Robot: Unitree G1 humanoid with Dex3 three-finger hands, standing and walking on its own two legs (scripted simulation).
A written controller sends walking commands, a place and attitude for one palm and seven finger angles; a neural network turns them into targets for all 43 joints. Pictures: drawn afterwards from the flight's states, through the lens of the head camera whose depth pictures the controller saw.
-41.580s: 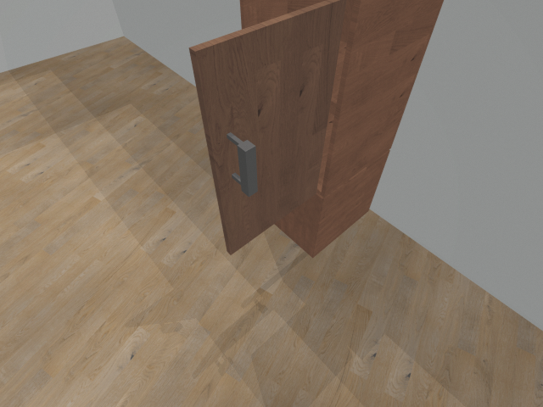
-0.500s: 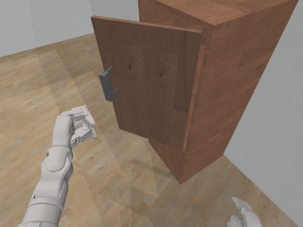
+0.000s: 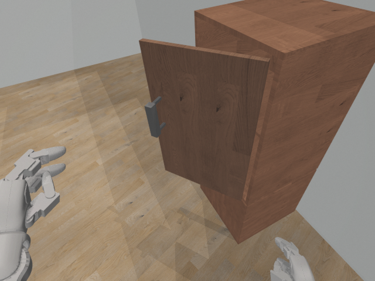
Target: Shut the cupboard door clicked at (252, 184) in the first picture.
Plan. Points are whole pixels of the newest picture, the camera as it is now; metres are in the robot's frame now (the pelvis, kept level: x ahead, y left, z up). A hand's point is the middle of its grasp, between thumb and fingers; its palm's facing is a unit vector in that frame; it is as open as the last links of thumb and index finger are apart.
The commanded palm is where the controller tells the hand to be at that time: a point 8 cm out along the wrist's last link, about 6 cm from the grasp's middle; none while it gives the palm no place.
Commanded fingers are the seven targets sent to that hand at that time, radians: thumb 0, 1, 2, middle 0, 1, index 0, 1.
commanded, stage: draw the hand back to the body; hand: left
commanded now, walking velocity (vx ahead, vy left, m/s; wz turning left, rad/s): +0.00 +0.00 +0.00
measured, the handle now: (157, 116) +0.62 +0.19 +0.00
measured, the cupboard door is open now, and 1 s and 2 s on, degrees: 34 34 34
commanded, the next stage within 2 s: step back with the hand held close in 0.44 s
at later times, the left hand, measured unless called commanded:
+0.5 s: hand (51, 199) +0.20 +0.25 +0.16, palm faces +0.44 -0.80 -0.42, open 7.4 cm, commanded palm +0.15 +0.29 +0.17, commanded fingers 0.00 0.90 0.90 -0.20 -0.30 -0.20 -0.30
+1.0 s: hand (26, 207) +0.18 +0.29 +0.16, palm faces +0.35 -0.78 -0.52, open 7.4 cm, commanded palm +0.12 +0.32 +0.17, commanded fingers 0.00 0.90 0.90 -0.20 -0.30 -0.20 -0.30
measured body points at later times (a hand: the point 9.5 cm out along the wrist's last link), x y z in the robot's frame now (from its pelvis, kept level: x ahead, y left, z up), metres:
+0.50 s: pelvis +0.00 -0.01 +0.00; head -0.02 -0.04 +0.45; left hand +0.17 +0.29 +0.18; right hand +0.20 -0.23 -0.09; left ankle +0.03 +0.12 -0.74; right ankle -0.06 -0.12 -0.74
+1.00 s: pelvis -0.03 +0.02 +0.00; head -0.02 +0.01 +0.45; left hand +0.15 +0.32 +0.19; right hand +0.14 -0.22 -0.09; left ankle +0.03 +0.12 -0.74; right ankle -0.06 -0.12 -0.74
